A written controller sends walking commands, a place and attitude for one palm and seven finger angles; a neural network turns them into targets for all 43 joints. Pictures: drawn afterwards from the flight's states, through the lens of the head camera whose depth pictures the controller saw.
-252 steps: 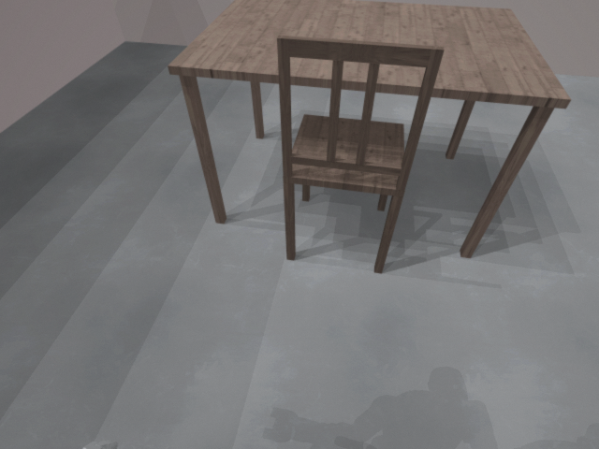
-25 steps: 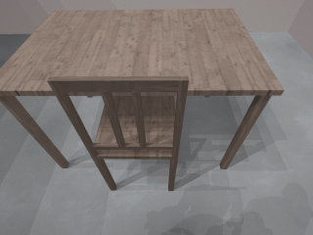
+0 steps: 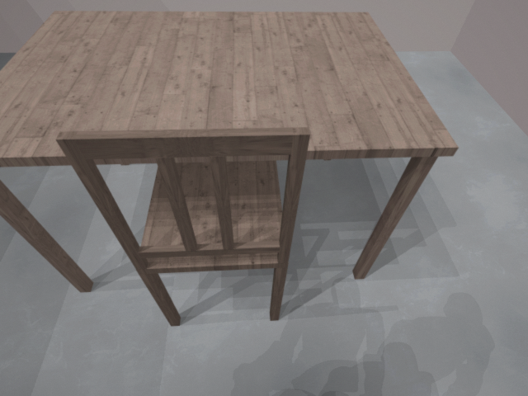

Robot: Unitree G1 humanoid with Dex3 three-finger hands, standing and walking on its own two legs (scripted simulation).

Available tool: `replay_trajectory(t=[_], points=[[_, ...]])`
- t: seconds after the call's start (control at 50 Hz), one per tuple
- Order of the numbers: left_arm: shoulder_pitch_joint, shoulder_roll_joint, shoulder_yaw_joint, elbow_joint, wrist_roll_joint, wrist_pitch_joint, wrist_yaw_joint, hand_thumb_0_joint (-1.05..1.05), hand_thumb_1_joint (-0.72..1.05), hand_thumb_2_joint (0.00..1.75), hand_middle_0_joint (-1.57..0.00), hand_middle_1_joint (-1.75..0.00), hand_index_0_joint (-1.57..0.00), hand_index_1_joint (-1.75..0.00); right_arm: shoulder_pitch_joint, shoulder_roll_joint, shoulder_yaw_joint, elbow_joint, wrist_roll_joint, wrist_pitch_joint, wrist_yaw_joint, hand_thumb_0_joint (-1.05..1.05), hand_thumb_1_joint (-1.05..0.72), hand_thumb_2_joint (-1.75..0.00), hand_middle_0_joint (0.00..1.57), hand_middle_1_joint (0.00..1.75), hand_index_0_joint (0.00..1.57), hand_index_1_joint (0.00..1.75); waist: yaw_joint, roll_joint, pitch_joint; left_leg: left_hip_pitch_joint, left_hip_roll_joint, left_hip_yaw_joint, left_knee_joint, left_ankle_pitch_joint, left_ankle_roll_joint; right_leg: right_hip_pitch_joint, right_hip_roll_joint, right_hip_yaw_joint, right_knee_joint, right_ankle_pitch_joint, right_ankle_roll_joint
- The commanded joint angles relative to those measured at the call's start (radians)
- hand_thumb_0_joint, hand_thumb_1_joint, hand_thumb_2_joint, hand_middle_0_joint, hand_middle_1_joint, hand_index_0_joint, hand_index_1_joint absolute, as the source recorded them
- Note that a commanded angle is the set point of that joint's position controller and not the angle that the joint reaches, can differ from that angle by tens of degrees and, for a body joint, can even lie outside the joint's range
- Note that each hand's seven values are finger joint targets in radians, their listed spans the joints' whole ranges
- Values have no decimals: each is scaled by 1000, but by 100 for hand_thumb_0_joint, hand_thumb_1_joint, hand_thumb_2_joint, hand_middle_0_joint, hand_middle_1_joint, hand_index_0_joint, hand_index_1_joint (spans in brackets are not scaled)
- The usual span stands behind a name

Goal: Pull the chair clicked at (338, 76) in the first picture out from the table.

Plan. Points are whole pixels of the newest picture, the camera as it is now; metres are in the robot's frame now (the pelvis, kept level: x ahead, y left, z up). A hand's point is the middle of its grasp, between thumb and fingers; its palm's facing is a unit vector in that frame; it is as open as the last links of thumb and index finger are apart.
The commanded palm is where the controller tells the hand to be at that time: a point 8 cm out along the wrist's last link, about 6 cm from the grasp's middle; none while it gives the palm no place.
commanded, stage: come to a stop and stand still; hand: left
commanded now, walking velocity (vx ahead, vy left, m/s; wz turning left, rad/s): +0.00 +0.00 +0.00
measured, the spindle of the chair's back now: (180, 209) +0.47 +0.20 -0.07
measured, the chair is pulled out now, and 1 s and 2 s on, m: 0.00 0.00 0.00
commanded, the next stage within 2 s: look again from close up in 0.42 s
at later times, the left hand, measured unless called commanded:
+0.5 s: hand out of the picture -0.02 +0.13 -0.17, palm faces +0.07 -0.98 -0.17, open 7.3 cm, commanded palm none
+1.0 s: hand out of the picture +0.00 +0.19 -0.17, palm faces +0.02 -0.98 -0.21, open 7.3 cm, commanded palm none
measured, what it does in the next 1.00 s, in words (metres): stands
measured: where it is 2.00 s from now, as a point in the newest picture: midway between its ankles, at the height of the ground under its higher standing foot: outside the picture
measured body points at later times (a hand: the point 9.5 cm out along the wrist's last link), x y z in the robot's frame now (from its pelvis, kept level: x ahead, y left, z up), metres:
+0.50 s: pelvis +0.00 -0.03 +0.01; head +0.01 -0.03 +0.46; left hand -0.02 +0.18 -0.15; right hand +0.01 -0.25 -0.16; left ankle -0.04 +0.12 -0.74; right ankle -0.01 -0.11 -0.74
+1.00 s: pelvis -0.01 +0.01 +0.00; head -0.01 +0.01 +0.45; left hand +0.00 +0.24 -0.15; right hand -0.02 -0.20 -0.16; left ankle -0.03 +0.11 -0.74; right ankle -0.01 -0.11 -0.74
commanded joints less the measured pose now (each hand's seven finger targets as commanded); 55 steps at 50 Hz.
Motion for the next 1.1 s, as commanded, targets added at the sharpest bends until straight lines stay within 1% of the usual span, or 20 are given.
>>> replay_trajectory(t=[0.0, 0.02, 0.06, 0.1, 0.34, 0.48, 0.5, 0.52, 0.54, 0.56, 0.58, 0.6, 0.64, 0.66, 0.68, 0.74, 0.82, 0.86, 1.02, 1.08], points=[[104, 90, -3, 21, -11, -38, 6, 0, 90, 90, -20, -30, -20, -30, 52, -62, -9, -20, 2, -15, 4, 0, -90, -90, 20, 30, 20, 30, 10, -103, -37, -48, 64, -36, -69, 137, -6, 121, -156, 132, -96, 532, -60], [85, 84, -8, 20, -13, -38, 7, 0, 90, 90, -20, -30, -20, -30, 60, -68, -9, -9, 3, -14, 5, 0, -90, -90, 20, 30, 20, 30, 5, -93, -41, -32, 70, -38, -83, 140, -8, 112, -147, 121, -110, 480, -53], [69, 72, -13, 20, -15, -35, 8, 0, 90, 90, -20, -30, -20, -30, 48, -69, -5, 4, 3, -15, 6, 0, -90, -90, 20, 30, 20, 30, 12, -26, 9, -26, 80, -54, -113, 190, -3, 83, -116, 102, -118, 401, -41], [70, 69, -14, 22, -15, -33, 9, 0, 90, 90, -20, -30, -20, -30, 46, -73, -1, 12, 3, -17, 5, 0, -90, -90, 20, 30, 20, 30, 16, 9, 10, -13, 91, -62, -126, 222, 0, 86, -100, 92, -123, 362, -36], [88, 71, -17, 29, -11, -36, 9, 0, 90, 90, -20, -30, -20, -30, 13, -89, 3, 5, 5, -10, 5, 0, -90, -90, 20, 30, 20, 30, 19, -13, 32, 19, 92, -52, -135, 190, -1, 61, -94, 94, -174, 309, -28], [109, 69, -17, 37, -10, -38, 9, 0, 90, 90, -20, -30, -20, -30, 5, -98, 7, -3, 3, -11, 5, 0, -90, -90, 20, 30, 20, 30, 22, 18, 36, 25, 87, -56, -136, 190, -2, 47, -94, 108, -188, 258, -29], [199, 110, -12, 59, 6, -73, 52, 0, 90, 90, -20, -30, -20, -30, -116, -138, -5, -68, 8, -34, 23, 0, -90, -90, 20, 30, 20, 30, 76, -45, 42, -118, 81, 21, 127, 115, -25, 91, -174, 176, -118, 862, 51], [193, 148, -2, 11, 5, -77, 47, 0, 90, 90, -20, -30, -20, -30, -56, -88, -6, -123, 9, -21, 22, 0, -90, -90, 20, 30, 20, 30, 23, -33, -52, -141, 55, -47, 167, -84, 0, 145, -241, 234, -105, 847, 3], [145, 163, -3, -15, 4, -74, 36, 0, 90, 90, -20, -30, -20, -30, -47, -88, -6, -125, 7, -8, 28, 0, -90, -90, 20, 30, 20, 30, 16, -8, -97, -136, 60, -24, 174, -92, 4, 152, -249, 215, -120, 654, -71], [118, 133, -9, -31, 5, -71, 29, 0, 90, 90, -20, -30, -20, -30, -29, -78, -7, -130, 8, -11, 30, 0, -90, -90, 20, 30, 20, 30, 3, -39, -105, -95, 48, -22, 150, -81, -1, 85, -216, 187, -128, 442, -107], [88, 113, -14, -43, 5, -66, 26, 0, 90, 90, -20, -30, -20, -30, -6, -79, -8, -122, 4, -15, 31, 0, -90, -90, 20, 30, 20, 30, -14, -24, -77, -40, 38, -15, 84, -18, -2, 6, -191, 169, -136, 289, -110], [76, 102, -18, -48, 1, -63, 22, 0, 90, 90, -20, -30, -20, -30, 17, -80, -5, -113, 1, -20, 32, 0, -90, -90, 20, 30, 20, 30, -23, -23, -48, -7, 41, -28, 25, 42, 2, -43, -157, 147, -126, 180, -93], [76, 70, -25, -48, -2, -52, 16, 0, 90, 90, -20, -30, -20, -30, 31, -103, -5, -108, -5, -31, 31, 0, -90, -90, 20, 30, 20, 30, -8, 28, 29, -54, 93, -65, -34, 110, 24, -82, -88, 101, -106, 48, -58], [81, 69, -27, -50, -1, -45, 14, 0, 90, 90, -20, -30, -20, -30, 16, -117, -2, -112, -5, -33, 31, 0, -90, -90, 20, 30, 20, 30, 2, 79, 38, -90, 97, -86, -54, 110, 28, -64, -76, 99, -94, 19, -52], [88, 73, -28, -50, -2, -40, 12, 0, 90, 90, -20, -30, -20, -30, -4, -119, 0, -117, -4, -34, 31, 0, -90, -90, 20, 30, 20, 30, 12, 113, 61, -118, 99, -100, -79, 92, 32, -55, -67, 93, -83, 11, -47], [98, 78, -33, -46, -3, -38, 6, 0, 90, 90, -20, -30, -20, -30, -9, -127, 3, -118, -2, -38, 29, 0, -90, -90, 20, 30, 20, 30, 23, 36, 77, -142, 95, -106, -114, 66, 39, -30, -65, 86, -84, 22, -40], [93, 84, -35, -48, -7, -35, 4, 0, 90, 90, -20, -30, -20, -30, 1, -144, 9, -101, -3, -42, 29, 0, -90, -90, 20, 30, 20, 30, 24, 24, 50, -121, 94, -109, -132, 71, 42, -14, -71, 81, -73, 40, -33], [92, 83, -36, -51, -6, -32, 3, 0, 90, 90, -20, -30, -20, -30, -2, -149, 9, -95, -3, -43, 30, 0, -90, -90, 20, 30, 20, 30, 30, 26, 64, -135, 95, -115, -149, 60, 44, -10, -71, 75, -67, 50, -30], [85, 91, -35, -39, -9, -34, 6, 0, 90, 90, -20, -30, -20, -30, 12, -146, 13, -54, 0, -53, 26, 0, -90, -90, 20, 30, 20, 30, 29, 22, -2, -63, 96, -96, -132, 204, 45, 27, -86, 73, -46, 160, -23], [83, 89, -35, -33, -8, -32, 8, 0, 90, 90, -20, -30, -20, -30, 8, -141, 12, -43, 1, -51, 24, 0, -90, -90, 20, 30, 20, 30, 27, 20, 17, -57, 96, -90, -129, 226, 44, 17, -85, 76, -46, 174, -22]])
